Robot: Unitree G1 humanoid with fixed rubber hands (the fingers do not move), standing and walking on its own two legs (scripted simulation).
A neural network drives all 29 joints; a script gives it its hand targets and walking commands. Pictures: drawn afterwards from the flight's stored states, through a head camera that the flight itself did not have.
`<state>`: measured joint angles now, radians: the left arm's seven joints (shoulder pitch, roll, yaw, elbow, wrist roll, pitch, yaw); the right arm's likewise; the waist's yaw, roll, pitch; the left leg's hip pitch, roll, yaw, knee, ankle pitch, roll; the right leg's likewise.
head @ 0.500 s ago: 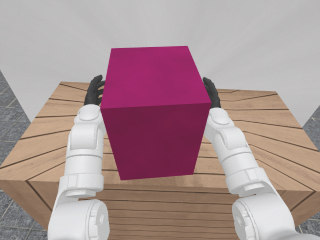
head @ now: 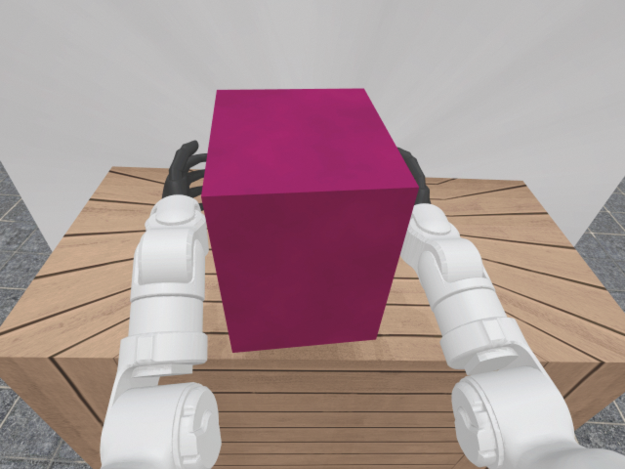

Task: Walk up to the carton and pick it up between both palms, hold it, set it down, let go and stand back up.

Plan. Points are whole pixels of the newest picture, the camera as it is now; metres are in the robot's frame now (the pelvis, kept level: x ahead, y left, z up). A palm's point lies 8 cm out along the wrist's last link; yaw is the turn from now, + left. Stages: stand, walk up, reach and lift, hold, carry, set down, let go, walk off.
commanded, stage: reach and lift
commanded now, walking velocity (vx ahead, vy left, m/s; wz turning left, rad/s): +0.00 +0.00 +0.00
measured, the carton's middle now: (299, 218) +0.40 +0.00 +0.15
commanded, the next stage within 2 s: hold in 0.54 s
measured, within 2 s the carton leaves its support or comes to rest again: neither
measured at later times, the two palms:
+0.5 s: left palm (176, 197) +0.37 +0.14 +0.21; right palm (421, 192) +0.37 -0.15 +0.21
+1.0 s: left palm (173, 191) +0.37 +0.14 +0.22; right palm (416, 189) +0.37 -0.14 +0.21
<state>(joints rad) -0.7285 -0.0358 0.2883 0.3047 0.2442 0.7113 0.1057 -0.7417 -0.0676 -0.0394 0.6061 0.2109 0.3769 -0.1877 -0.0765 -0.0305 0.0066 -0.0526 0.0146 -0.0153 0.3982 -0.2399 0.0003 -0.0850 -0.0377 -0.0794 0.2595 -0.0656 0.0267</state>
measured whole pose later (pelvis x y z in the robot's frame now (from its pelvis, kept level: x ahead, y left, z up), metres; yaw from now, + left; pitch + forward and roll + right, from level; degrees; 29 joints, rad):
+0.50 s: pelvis +0.00 -0.02 +0.00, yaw +1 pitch -7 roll -1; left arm -0.71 -0.02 0.34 0.21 0.22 0.79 0.04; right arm -0.76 -0.07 0.02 0.49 0.26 0.50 -0.27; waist -0.08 -0.01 -0.02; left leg -0.03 0.03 -0.04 0.37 -0.22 -0.03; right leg -0.06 -0.02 -0.11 0.26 -0.07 0.01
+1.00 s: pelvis +0.01 -0.01 +0.00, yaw +0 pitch -7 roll -2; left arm -0.70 -0.04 0.32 0.13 0.26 0.83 0.04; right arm -0.75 -0.09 0.03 0.47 0.29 0.48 -0.25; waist -0.09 -0.02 0.00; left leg -0.02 0.03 -0.03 0.40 -0.26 -0.01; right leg -0.04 -0.02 -0.09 0.25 -0.08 0.02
